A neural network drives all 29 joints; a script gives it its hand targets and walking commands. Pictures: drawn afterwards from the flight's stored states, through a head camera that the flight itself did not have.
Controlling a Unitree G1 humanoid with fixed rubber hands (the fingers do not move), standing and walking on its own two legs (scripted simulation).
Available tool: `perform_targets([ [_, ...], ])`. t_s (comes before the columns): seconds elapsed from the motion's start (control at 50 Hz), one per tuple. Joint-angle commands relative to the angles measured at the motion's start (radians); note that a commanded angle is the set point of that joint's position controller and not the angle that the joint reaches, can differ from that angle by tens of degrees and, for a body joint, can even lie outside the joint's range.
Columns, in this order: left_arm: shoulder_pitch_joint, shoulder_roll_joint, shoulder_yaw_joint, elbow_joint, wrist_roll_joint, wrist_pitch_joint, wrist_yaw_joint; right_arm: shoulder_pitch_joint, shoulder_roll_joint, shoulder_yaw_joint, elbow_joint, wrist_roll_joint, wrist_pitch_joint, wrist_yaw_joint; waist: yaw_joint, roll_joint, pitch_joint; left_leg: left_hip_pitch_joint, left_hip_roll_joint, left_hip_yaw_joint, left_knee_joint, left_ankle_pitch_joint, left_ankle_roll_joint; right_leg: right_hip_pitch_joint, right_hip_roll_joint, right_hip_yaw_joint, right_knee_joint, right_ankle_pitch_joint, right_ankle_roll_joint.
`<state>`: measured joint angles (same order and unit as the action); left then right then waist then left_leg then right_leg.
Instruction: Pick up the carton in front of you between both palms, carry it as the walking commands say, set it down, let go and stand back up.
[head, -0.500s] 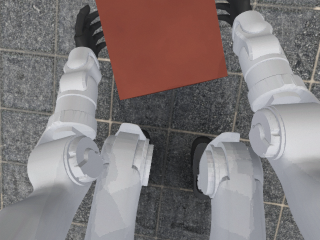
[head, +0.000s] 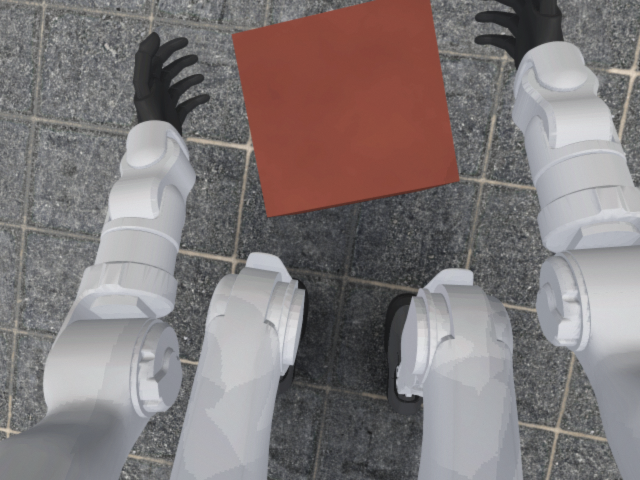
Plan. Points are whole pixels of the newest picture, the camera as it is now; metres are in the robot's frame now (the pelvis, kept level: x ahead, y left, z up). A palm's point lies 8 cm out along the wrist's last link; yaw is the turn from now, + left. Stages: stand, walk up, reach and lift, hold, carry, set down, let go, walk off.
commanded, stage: set down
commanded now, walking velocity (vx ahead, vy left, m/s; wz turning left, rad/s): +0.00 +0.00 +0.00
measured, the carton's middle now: (345, 130) +0.49 +0.01 -0.27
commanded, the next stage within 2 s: let go in 0.80 s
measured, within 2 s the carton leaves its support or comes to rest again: neither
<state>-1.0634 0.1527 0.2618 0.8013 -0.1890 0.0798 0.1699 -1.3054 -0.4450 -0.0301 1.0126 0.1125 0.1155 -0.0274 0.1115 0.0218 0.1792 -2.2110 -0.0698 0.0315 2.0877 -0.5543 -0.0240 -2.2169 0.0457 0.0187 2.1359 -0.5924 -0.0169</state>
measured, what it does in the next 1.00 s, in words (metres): rises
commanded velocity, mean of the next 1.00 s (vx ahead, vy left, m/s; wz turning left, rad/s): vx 0.00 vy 0.00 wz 0.00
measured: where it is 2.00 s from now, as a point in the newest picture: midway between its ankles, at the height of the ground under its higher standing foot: (341, 363)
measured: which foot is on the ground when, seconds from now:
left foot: down 0.00-1.00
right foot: down 0.00-1.00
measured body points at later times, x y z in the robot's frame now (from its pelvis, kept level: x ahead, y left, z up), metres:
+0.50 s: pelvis +0.02 -0.01 +0.13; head +0.33 -0.04 +0.45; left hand +0.48 +0.20 +0.01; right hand +0.56 -0.19 +0.00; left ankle +0.12 +0.11 -0.36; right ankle +0.10 -0.11 -0.36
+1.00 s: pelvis +0.06 -0.01 +0.27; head +0.32 -0.03 +0.63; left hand +0.47 +0.20 +0.16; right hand +0.54 -0.20 +0.15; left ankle +0.12 +0.11 -0.36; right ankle +0.10 -0.11 -0.36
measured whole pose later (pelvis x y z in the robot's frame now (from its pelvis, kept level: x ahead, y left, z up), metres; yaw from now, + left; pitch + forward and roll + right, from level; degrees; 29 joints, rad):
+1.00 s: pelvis +0.06 -0.01 +0.27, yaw -3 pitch +43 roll +1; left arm -0.66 0.08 0.30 0.65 0.03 0.09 0.03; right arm -0.90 -0.25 -0.25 0.87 -0.11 0.11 0.00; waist 0.11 -0.01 -0.13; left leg -1.46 -0.04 -0.03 1.05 -0.34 -0.02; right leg -1.47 0.06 0.04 1.08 -0.35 -0.02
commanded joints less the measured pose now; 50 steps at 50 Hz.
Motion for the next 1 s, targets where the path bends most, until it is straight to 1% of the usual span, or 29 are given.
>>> perform_targets([
  [0.0, -0.122, 0.050, 0.046, -0.070, 0.047, 0.001, 0.002, -0.204, -0.110, -0.043, -0.016, -0.032, -0.010, 0.010, 0.033, -0.110, -1.028, 0.515, 0.009, 0.035, -0.216, 0.266, -0.034, 0.510, -0.016, 0.038, -0.297, 0.134, -0.024],
  [0.06, -0.164, 0.068, 0.036, -0.091, 0.054, -0.001, 0.009, -0.205, -0.080, -0.069, -0.019, -0.025, -0.020, 0.031, -0.005, -0.168, -1.064, 0.565, -0.007, 0.037, -0.306, 0.225, -0.033, 0.527, 0.004, -0.036, -0.337, 0.107, -0.007],
  [0.08, -0.128, 0.006, 0.023, -0.086, 0.080, -0.001, 0.007, -0.218, -0.093, -0.087, -0.023, -0.048, -0.013, 0.034, 0.039, -0.077, -1.032, 0.593, 0.000, 0.043, -0.308, 0.236, -0.039, 0.519, 0.008, -0.009, -0.361, 0.118, -0.020],
  [0.1, -0.185, 0.038, 0.042, -0.165, 0.074, 0.008, 0.007, -0.204, -0.063, -0.113, -0.032, -0.063, -0.023, 0.035, -0.015, -0.134, -1.077, 0.623, -0.013, 0.019, -0.361, 0.257, -0.032, 0.506, 0.025, -0.036, -0.355, 0.144, -0.011],
  [0.14, -0.118, 0.078, 0.075, -0.233, 0.111, 0.011, 0.009, -0.245, -0.114, -0.119, -0.148, -0.066, -0.016, 0.042, 0.064, -0.153, -1.245, 0.704, -0.010, 0.034, -0.364, 0.348, -0.022, 0.614, 0.013, -0.026, -0.382, 0.222, -0.013],
  [0.2, -0.072, 0.043, 0.034, -0.140, 0.093, 0.036, 0.011, -0.147, -0.063, -0.141, 0.001, -0.089, 0.013, 0.059, -0.023, -0.145, -1.136, 0.647, 0.001, 0.034, -0.441, 0.235, -0.040, 0.643, 0.020, -0.057, -0.427, 0.162, 0.003],
  [0.22, -0.104, -0.001, 0.033, -0.213, 0.088, 0.037, 0.016, -0.180, -0.127, -0.153, -0.135, -0.065, -0.009, 0.070, 0.005, -0.051, -1.185, 0.764, 0.005, 0.012, -0.449, 0.281, -0.045, 0.565, 0.022, -0.040, -0.438, 0.155, -0.023],
  [0.24, -0.077, 0.018, 0.032, -0.228, 0.094, 0.032, 0.012, -0.166, -0.081, -0.103, -0.083, -0.081, 0.000, 0.065, 0.036, -0.141, -1.236, 0.766, -0.022, 0.035, -0.446, 0.356, -0.041, 0.640, 0.017, -0.038, -0.461, 0.210, -0.008],
  [0.26, -0.031, -0.020, 0.042, -0.123, 0.102, 0.042, 0.012, -0.161, -0.091, -0.125, -0.101, -0.064, -0.002, 0.066, 0.066, -0.081, -1.143, 0.700, -0.001, 0.043, -0.475, 0.358, -0.046, 0.672, 0.023, -0.008, -0.500, 0.257, -0.011],
  [0.28, -0.055, 0.009, 0.066, -0.202, 0.093, 0.025, 0.003, -0.168, -0.014, -0.080, -0.146, -0.061, -0.004, 0.073, 0.051, -0.204, -1.208, 0.691, -0.018, 0.063, -0.471, 0.395, -0.037, 0.777, 0.028, -0.008, -0.521, 0.312, 0.006],
  [0.32, -0.044, 0.070, 0.099, -0.222, 0.132, 0.034, -0.007, -0.169, -0.091, -0.100, -0.100, -0.089, 0.019, 0.065, 0.068, -0.187, -1.218, 0.581, -0.005, 0.074, -0.477, 0.329, -0.044, 0.857, 0.010, 0.012, -0.538, 0.290, 0.015],
  [0.4, 0.060, 0.005, 0.044, -0.251, 0.065, 0.025, -0.027, -0.096, -0.089, -0.140, -0.169, -0.110, -0.001, 0.064, 0.000, -0.220, -1.336, 0.711, -0.012, 0.036, -0.549, 0.467, -0.035, 0.968, 0.015, -0.001, -0.575, 0.468, 0.024],
  [0.5, 0.056, 0.030, 0.074, -0.272, 0.103, 0.034, -0.037, -0.107, -0.023, -0.124, -0.246, -0.095, 0.024, 0.068, 0.074, -0.186, -1.261, 0.728, -0.005, 0.060, -0.677, 0.396, -0.031, 1.048, 0.032, 0.010, -0.720, 0.398, 0.024],
  [0.52, 0.061, 0.033, 0.037, -0.285, 0.076, 0.032, -0.049, -0.066, -0.031, -0.134, -0.256, -0.098, 0.020, 0.072, 0.015, -0.182, -1.287, 0.770, -0.002, 0.045, -0.681, 0.390, -0.026, 1.041, 0.027, -0.002, -0.723, 0.361, 0.024],
  [0.54, 0.102, 0.050, 0.078, -0.258, 0.123, 0.031, -0.039, -0.075, -0.032, -0.106, -0.183, -0.102, 0.027, 0.074, 0.101, -0.157, -1.243, 0.753, -0.004, 0.056, -0.694, 0.437, -0.041, 1.011, 0.014, 0.018, -0.717, 0.383, 0.021],
  [0.56, 0.040, 0.080, 0.097, -0.277, 0.132, 0.041, -0.044, -0.113, -0.041, -0.136, -0.172, -0.119, 0.035, 0.072, 0.032, -0.213, -1.248, 0.685, -0.008, 0.053, -0.729, 0.377, -0.040, 1.096, 0.020, 0.017, -0.745, 0.392, 0.025],
  [0.58, 0.097, 0.028, 0.096, -0.288, 0.101, 0.038, -0.048, -0.072, -0.028, -0.104, -0.238, -0.113, 0.032, 0.069, 0.048, -0.277, -1.253, 0.721, -0.011, 0.072, -0.748, 0.365, -0.034, 1.155, 0.009, 0.008, -0.805, 0.354, 0.029],
  [0.6, 0.150, 0.016, 0.101, -0.216, 0.136, 0.038, -0.065, -0.063, -0.008, -0.109, -0.234, -0.096, 0.035, 0.064, 0.073, -0.177, -1.234, 0.753, -0.001, 0.084, -0.747, 0.364, -0.030, 1.126, 0.012, 0.031, -0.827, 0.353, 0.037],
  [0.66, 0.069, 0.047, 0.095, -0.261, 0.110, 0.023, -0.055, -0.067, -0.009, -0.133, -0.228, -0.148, 0.014, 0.073, -0.013, -0.289, -1.283, 0.748, -0.001, 0.055, -0.784, 0.440, -0.024, 1.253, 0.014, 0.038, -0.857, 0.511, 0.035],
  [0.74, 0.086, 0.068, 0.111, -0.290, 0.138, 0.027, -0.067, -0.066, -0.046, -0.187, -0.175, -0.174, 0.034, 0.066, 0.061, -0.168, -1.253, 0.842, -0.016, 0.056, -0.909, 0.470, -0.041, 1.277, 0.003, 0.048, -0.916, 0.543, 0.020],
  [0.76, 0.081, 0.020, 0.063, -0.265, 0.113, 0.039, -0.071, -0.035, 0.030, -0.140, -0.236, -0.150, 0.021, 0.076, 0.001, -0.226, -1.224, 0.944, 0.001, 0.029, -0.940, 0.472, -0.039, 1.263, 0.026, -0.015, -0.933, 0.492, 0.037],
  [0.78, 0.123, 0.036, 0.087, -0.277, 0.138, 0.034, -0.072, -0.012, -0.001, -0.185, -0.172, -0.173, 0.029, 0.069, 0.060, -0.168, -1.168, 0.922, 0.006, 0.048, -0.933, 0.473, -0.043, 1.226, 0.011, 0.011, -0.973, 0.471, 0.034],
  [0.8, 0.196, -0.008, 0.082, -0.212, 0.134, 0.036, -0.076, 0.061, 0.027, -0.166, -0.132, -0.183, 0.026, 0.073, 0.013, -0.210, -1.144, 0.995, 0.004, 0.019, -0.976, 0.477, -0.033, 1.217, 0.020, 0.004, -0.995, 0.457, 0.034],
  [0.84, 0.228, -0.011, 0.101, -0.225, 0.172, 0.020, -0.093, 0.070, 0.011, -0.194, -0.153, -0.199, 0.014, 0.071, 0.058, -0.129, -1.178, 0.987, -0.005, 0.050, -0.997, 0.484, -0.034, 1.304, 0.011, 0.041, -1.038, 0.491, 0.024],
  [0.86, 0.239, -0.001, 0.124, -0.174, 0.201, 0.018, -0.101, 0.102, 0.068, -0.179, -0.136, -0.208, 0.013, 0.073, 0.020, -0.198, -1.133, 0.951, 0.010, 0.026, -1.031, 0.494, -0.029, 1.351, 0.014, 0.042, -1.052, 0.538, 0.029],
  [0.9, 0.254, -0.004, 0.081, -0.217, 0.209, -0.003, -0.130, 0.149, 0.109, -0.198, -0.210, -0.193, -0.002, 0.050, 0.033, -0.130, -1.168, 1.072, -0.003, 0.039, -1.057, 0.537, -0.022, 1.350, 0.027, 0.041, -1.127, 0.571, 0.030],
  [0.92, 0.302, 0.032, 0.047, -0.304, 0.203, -0.011, -0.136, 0.277, 0.091, -0.226, -0.200, -0.252, -0.012, 0.037, -0.038, -0.196, -1.264, 1.122, -0.008, 0.007, -1.083, 0.571, -0.025, 1.447, 0.031, 0.017, -1.100, 0.668, 0.037],
  [0.94, 0.334, 0.024, 0.035, -0.178, 0.228, -0.005, -0.147, 0.260, 0.109, -0.275, -0.214, -0.232, -0.018, 0.026, -0.001, -0.085, -1.155, 1.096, 0.013, 0.013, -1.125, 0.576, -0.021, 1.422, 0.025, 0.045, -1.121, 0.697, 0.027],
  [0.98, 0.376, 0.036, 0.054, -0.295, 0.252, -0.024, -0.163, 0.372, 0.148, -0.247, -0.249, -0.240, -0.024, 0.001, 0.011, -0.086, -1.128, 1.216, 0.001, -0.004, -1.124, 0.594, -0.008, 1.410, 0.020, 0.039, -1.180, 0.637, 0.032],
])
